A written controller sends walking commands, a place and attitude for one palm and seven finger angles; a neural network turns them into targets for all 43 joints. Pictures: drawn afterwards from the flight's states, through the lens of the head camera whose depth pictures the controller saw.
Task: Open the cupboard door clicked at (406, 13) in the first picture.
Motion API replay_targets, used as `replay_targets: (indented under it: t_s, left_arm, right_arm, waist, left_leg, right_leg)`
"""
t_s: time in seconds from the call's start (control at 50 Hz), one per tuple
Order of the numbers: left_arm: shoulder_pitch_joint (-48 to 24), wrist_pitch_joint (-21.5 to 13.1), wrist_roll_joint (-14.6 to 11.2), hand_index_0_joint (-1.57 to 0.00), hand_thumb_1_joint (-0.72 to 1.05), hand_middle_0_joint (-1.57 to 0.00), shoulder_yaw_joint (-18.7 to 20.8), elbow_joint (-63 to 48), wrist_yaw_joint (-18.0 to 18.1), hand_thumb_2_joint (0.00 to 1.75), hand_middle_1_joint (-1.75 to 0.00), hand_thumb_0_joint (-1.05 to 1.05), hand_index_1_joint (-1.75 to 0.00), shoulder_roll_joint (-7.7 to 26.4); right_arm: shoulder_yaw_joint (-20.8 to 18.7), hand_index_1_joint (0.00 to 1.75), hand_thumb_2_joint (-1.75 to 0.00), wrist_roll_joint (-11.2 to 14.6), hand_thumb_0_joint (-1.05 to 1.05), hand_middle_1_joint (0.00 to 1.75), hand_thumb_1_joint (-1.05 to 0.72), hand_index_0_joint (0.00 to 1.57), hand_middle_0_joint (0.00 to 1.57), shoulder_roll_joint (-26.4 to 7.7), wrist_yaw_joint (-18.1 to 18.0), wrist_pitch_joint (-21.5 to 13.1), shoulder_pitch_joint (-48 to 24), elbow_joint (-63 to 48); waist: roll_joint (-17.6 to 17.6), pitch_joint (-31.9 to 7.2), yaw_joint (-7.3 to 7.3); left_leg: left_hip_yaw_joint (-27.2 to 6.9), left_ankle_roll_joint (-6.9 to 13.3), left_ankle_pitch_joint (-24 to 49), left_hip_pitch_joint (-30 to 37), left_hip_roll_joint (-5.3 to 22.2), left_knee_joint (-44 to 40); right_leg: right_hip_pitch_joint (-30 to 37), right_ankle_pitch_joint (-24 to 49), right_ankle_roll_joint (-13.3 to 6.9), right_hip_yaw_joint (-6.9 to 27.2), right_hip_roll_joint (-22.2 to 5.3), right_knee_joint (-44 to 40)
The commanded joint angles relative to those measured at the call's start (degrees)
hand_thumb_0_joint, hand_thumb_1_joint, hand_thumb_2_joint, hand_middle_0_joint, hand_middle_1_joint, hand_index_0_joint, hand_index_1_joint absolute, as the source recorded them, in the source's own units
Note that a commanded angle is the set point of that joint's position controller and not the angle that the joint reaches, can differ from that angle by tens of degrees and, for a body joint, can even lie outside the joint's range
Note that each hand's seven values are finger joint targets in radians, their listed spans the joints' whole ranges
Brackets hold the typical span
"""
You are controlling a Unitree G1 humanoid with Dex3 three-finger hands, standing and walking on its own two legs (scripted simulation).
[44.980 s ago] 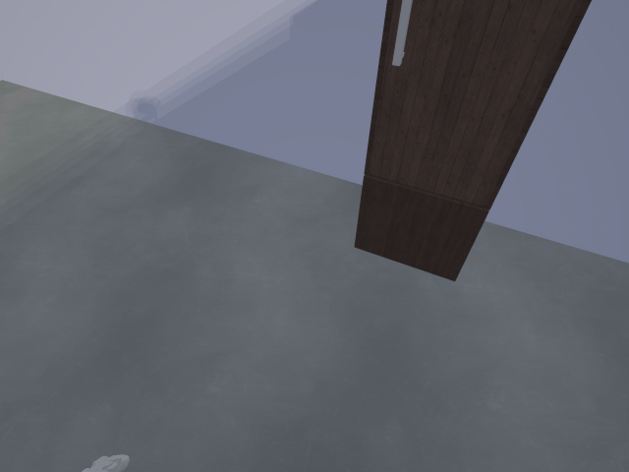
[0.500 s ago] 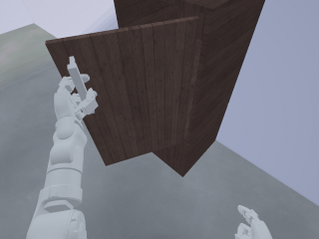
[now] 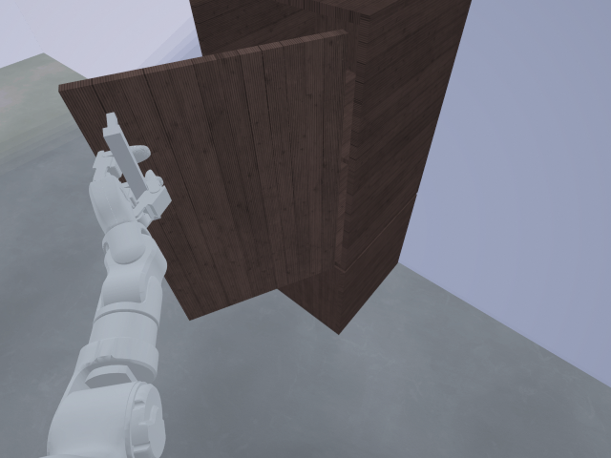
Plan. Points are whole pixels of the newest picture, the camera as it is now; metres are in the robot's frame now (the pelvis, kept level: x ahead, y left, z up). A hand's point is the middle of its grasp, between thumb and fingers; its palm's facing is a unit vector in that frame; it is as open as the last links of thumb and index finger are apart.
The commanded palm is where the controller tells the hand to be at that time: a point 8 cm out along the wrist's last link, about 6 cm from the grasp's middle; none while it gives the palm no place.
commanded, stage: pull the door open along its arc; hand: left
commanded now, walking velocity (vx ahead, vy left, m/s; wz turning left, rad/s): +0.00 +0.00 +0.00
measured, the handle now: (133, 169) +0.47 +0.25 +0.14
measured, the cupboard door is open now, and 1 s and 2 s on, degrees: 63 87 87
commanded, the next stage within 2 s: open thumb and fingers to let go in 0.46 s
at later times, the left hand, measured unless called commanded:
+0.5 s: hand (220, 265) +0.31 +0.10 +0.14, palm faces +0.32 -0.95 +0.02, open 6.4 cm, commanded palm +0.26 +0.14 +0.13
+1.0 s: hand (207, 259) +0.31 +0.11 +0.14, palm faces +0.42 -0.91 +0.01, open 11.1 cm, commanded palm +0.27 +0.15 +0.13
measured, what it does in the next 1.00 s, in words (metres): stands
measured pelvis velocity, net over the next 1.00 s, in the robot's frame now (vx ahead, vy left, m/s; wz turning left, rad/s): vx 0.01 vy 0.00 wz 0.04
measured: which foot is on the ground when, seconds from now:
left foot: down 0.00-1.00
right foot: down 0.00-1.00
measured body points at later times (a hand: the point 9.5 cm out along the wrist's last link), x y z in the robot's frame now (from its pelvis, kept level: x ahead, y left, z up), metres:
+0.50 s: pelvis +0.03 +0.02 +0.00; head +0.01 +0.00 +0.45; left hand +0.28 +0.15 +0.14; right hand +0.27 -0.16 -0.06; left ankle +0.00 +0.14 -0.73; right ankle +0.00 -0.11 -0.73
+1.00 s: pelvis +0.01 +0.00 +0.01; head -0.02 -0.02 +0.45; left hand +0.28 +0.16 +0.14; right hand +0.19 -0.21 -0.10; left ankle +0.00 +0.14 -0.73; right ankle +0.00 -0.11 -0.73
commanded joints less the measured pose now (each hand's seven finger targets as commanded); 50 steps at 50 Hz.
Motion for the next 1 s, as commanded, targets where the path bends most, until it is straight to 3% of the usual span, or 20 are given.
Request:
replay_targets:
  t_s: [0.0,0.08,0.12,0.18,0.2,0.22,0.24,0.3,0.34,0.38,0.4,0.44,0.48,0.54,0.62,0.76,0.8,0.92,0.94,0.98]
  left_arm:
    - [-13.33,-4.14,0.33,-0.40,0.90,-0.40,-2.53,-19.35,0.22,0.90,-1.35,0.00,-1.35,5.77]
    - [-4.49,-2.29,-0.38,-0.40,0.90,-0.40,-6.82,-30.39,1.01,0.90,-1.35,0.00,-1.35,0.26]
    - [1.05,-0.71,-0.85,-0.40,0.90,-0.40,-8.19,-35.19,1.74,0.90,-1.35,0.00,-1.35,-1.55]
    - [10.10,2.32,-0.80,-0.40,0.90,-0.40,-13.68,-46.31,2.48,0.90,-1.35,0.00,-1.35,-7.43]
    - [14.61,3.50,-0.30,-0.40,0.90,-0.40,-14.15,-48.55,3.06,0.90,-1.35,0.00,-1.35,-7.56]
    - [18.02,4.77,0.11,-0.40,0.90,-0.40,-15.45,-52.62,3.64,0.90,-1.35,0.00,-1.35,-8.47]
    - [20.06,6.08,0.59,-0.40,0.90,-0.40,-18.80,-57.63,4.13,0.90,-1.35,0.00,-1.35,-11.60]
    - [28.07,10.43,3.14,-0.40,0.90,-0.40,-22.20,-64.95,6.63,0.90,-1.35,0.00,-1.35,-12.91]
    - [31.12,12.92,4.87,-0.40,0.90,-0.40,-26.41,-70.46,8.19,0.90,-1.35,0.00,-1.35,-15.83]
    - [30.26,15.24,6.96,-0.40,0.90,-0.40,-30.25,-71.70,9.98,0.90,-1.35,0.00,-1.35,-18.54]
    - [30.00,16.46,8.04,-0.40,0.90,-0.40,-31.44,-70.63,11.05,0.90,-1.35,0.00,-1.35,-19.22]
    - [27.15,18.40,9.88,-0.40,0.90,-0.40,-32.57,-69.44,13.23,0.90,-1.35,0.00,-1.35,-20.23]
    - [23.05,19.57,9.17,-0.40,0.90,-0.40,-32.26,-66.77,14.25,0.90,-1.35,0.00,-1.35,-20.81]
    - [14.40,20.22,7.89,-0.40,0.90,-0.40,-29.62,-62.37,14.76,0.90,-1.35,0.00,-1.35,-18.77]
    - [15.82,19.88,7.52,-0.38,0.62,-0.38,-27.79,-61.03,13.45,0.78,-1.32,0.00,-1.32,-17.24]
    - [18.39,17.21,6.84,-0.35,0.13,-0.35,-27.63,-62.55,10.51,0.57,-1.27,0.00,-1.27,-16.67]
    - [18.46,16.68,6.34,-0.33,-0.01,-0.33,-27.26,-60.27,9.89,0.51,-1.25,0.00,-1.25,-16.18]
    - [13.35,14.62,5.77,-0.30,-0.43,-0.30,-26.03,-58.55,9.60,0.33,-1.21,0.00,-1.21,-14.79]
    - [13.21,14.32,5.49,-0.30,-0.50,-0.30,-26.84,-58.38,9.76,0.30,-1.20,0.00,-1.20,-16.06]
    - [12.14,13.89,5.32,-0.30,-0.50,-0.30,-26.61,-56.88,10.02,0.30,-1.20,0.00,-1.20,-16.11]
  right_arm:
    - [-2.06,0.30,-0.90,0.26,0.00,0.30,-0.90,0.20,0.20,-5.06,0.39,-4.02,-6.47,-10.07]
    - [-2.13,0.30,-0.90,0.44,0.00,0.30,-0.90,0.20,0.20,-4.54,1.08,-4.92,-8.95,-11.96]
    - [-1.95,0.30,-0.90,0.47,0.00,0.30,-0.90,0.20,0.20,-4.21,1.31,-5.15,-10.70,-12.98]
    - [-1.44,0.30,-0.90,0.27,0.00,0.30,-0.90,0.20,0.20,-3.13,1.77,-5.21,-13.99,-15.23]
    - [-1.39,0.30,-0.90,0.11,0.00,0.30,-0.90,0.20,0.20,-2.97,1.87,-5.06,-14.92,-15.62]
    - [-1.06,0.30,-0.90,0.18,0.00,0.30,-0.90,0.20,0.20,-2.44,2.05,-4.63,-15.79,-16.08]
    - [-0.75,0.30,-0.90,-0.04,0.00,0.30,-0.90,0.20,0.20,-1.81,2.36,-4.39,-16.84,-16.98]
    - [-0.41,0.30,-0.90,-0.73,0.00,0.30,-0.90,0.20,0.20,-1.07,2.96,-2.76,-18.70,-17.76]
    - [0.00,0.30,-0.90,-1.15,0.00,0.30,-0.90,0.20,0.20,-0.07,3.69,-1.48,-20.08,-18.56]
    - [0.28,0.30,-0.90,-1.63,0.00,0.30,-0.90,0.20,0.20,0.31,4.33,-0.31,-20.71,-18.43]
    - [0.45,0.30,-0.90,-1.95,0.00,0.30,-0.90,0.20,0.20,0.41,4.47,0.27,-21.18,-18.04]
    - [0.83,0.30,-0.90,-2.24,0.00,0.30,-0.90,0.20,0.20,0.74,4.57,1.58,-22.20,-17.50]
    - [1.39,0.30,-0.90,-2.05,0.00,0.30,-0.90,0.20,0.20,1.01,4.33,2.79,-23.45,-16.35]
    - [2.03,0.30,-0.90,-2.07,0.00,0.30,-0.90,0.20,0.20,1.32,3.02,3.94,-24.41,-14.81]
    - [2.07,0.30,-0.90,-2.31,0.00,0.30,-0.90,0.20,0.20,1.78,1.87,4.91,-24.15,-15.24]
    - [1.83,0.30,-0.90,-2.25,0.00,0.30,-0.90,0.20,0.20,1.74,1.27,4.84,-23.48,-16.44]
    - [1.93,0.30,-0.90,-2.09,0.00,0.30,-0.90,0.20,0.20,1.53,0.97,4.57,-23.61,-16.10]
    - [1.72,0.30,-0.90,-1.98,0.00,0.30,-0.90,0.20,0.20,0.96,0.20,2.43,-23.83,-15.00]
    - [1.72,0.30,-0.90,-1.99,0.00,0.30,-0.90,0.20,0.20,1.06,0.19,2.03,-23.97,-15.08]
    - [1.65,0.30,-0.90,-2.04,0.00,0.30,-0.90,0.20,0.20,0.89,0.03,1.48,-23.94,-14.61]
  waist:
    - [-3.07,-17.29,3.57]
    - [-2.83,-16.74,4.80]
    - [-4.62,-15.22,5.50]
    - [-4.18,-13.86,6.31]
    - [-5.76,-13.22,6.67]
    - [-4.92,-12.11,6.94]
    - [-3.19,-11.90,6.78]
    - [-5.52,-9.10,6.82]
    - [-3.61,-8.20,6.53]
    - [-3.99,-7.77,5.83]
    - [-5.16,-5.96,5.39]
    - [-4.50,-6.62,5.29]
    - [-4.65,-6.47,4.91]
    - [-5.28,-6.40,4.59]
    - [-6.37,-10.74,5.71]
    - [-7.39,-10.91,5.81]
    - [-9.32,-7.63,5.56]
    - [-6.51,-6.25,5.42]
    - [-5.98,-5.92,5.56]
    - [-6.12,-5.83,5.46]
  left_leg:
    - [1.24,2.78,13.12,6.71,-3.57,-3.77]
    - [1.60,2.43,16.37,9.42,-3.04,-5.01]
    - [1.60,2.35,16.89,10.31,-2.71,-5.71]
    - [1.49,2.03,19.09,12.75,-2.36,-6.44]
    - [1.49,2.09,19.71,13.40,-2.19,-6.39]
    - [1.36,1.85,20.52,13.67,-2.00,-6.90]
    - [1.39,1.76,21.81,14.59,-2.14,-6.76]
    - [0.60,1.68,23.52,15.22,-1.88,-6.18]
    - [0.39,1.39,25.08,15.60,-1.87,-5.82]
    - [-0.43,1.19,26.30,16.22,-1.78,-4.92]
    - [-0.94,1.27,25.50,15.85,-1.78,-4.31]
    - [-1.15,1.22,25.34,16.02,-2.14,-3.67]
    - [-1.48,1.02,23.71,16.05,-2.53,-3.56]
    - [-1.78,1.07,20.66,15.57,-3.37,-3.64]
    - [-1.20,1.29,22.47,16.42,-3.89,-3.57]
    - [-0.95,1.50,22.85,16.19,-3.49,-3.91]
    - [-1.24,1.65,20.37,15.02,-3.38,-4.39]
    - [-1.13,1.83,14.76,15.48,-3.68,-5.45]
    - [-1.14,1.86,14.11,15.34,-3.83,-5.52]
    - [-0.99,1.96,13.11,15.37,-3.99,-5.62]
  right_leg:
    - [11.52,17.33,-0.16,0.37,1.16,-5.10]
    - [13.17,19.41,-0.43,-0.44,1.31,-5.01]
    - [13.92,19.41,-0.34,-0.75,1.15,-5.56]
    - [14.90,20.08,-0.49,-1.43,0.90,-5.61]
    - [15.64,20.45,-0.44,-1.53,0.82,-6.07]
    - [16.01,20.92,-0.55,-1.74,0.62,-5.80]
    - [16.07,21.85,-0.60,-2.00,0.53,-5.60]
    - [16.24,23.31,-0.80,-2.24,0.48,-6.05]
    - [15.89,24.68,-1.09,-2.59,0.33,-5.23]
    - [15.03,25.47,-1.34,-2.86,0.39,-4.54]
    - [14.08,25.04,-1.35,-2.89,0.42,-4.91]
    - [13.69,25.65,-1.58,-2.66,0.25,-4.15]
    - [12.96,24.34,-1.70,-2.91,0.28,-4.27]
    - [12.55,22.11,-1.58,-2.25,0.01,-5.03]
    - [16.13,25.83,-1.47,-1.39,-0.40,-5.17]
    - [17.62,27.66,-1.16,-0.93,-0.75,-5.53]
    - [16.46,24.37,-0.93,-0.66,-0.89,-7.12]
    - [14.24,14.69,-0.87,0.04,-1.14,-9.56]
    - [13.93,13.56,-0.90,-0.05,-1.12,-9.67]
    - [13.45,11.81,-0.77,0.16,-1.19,-10.38]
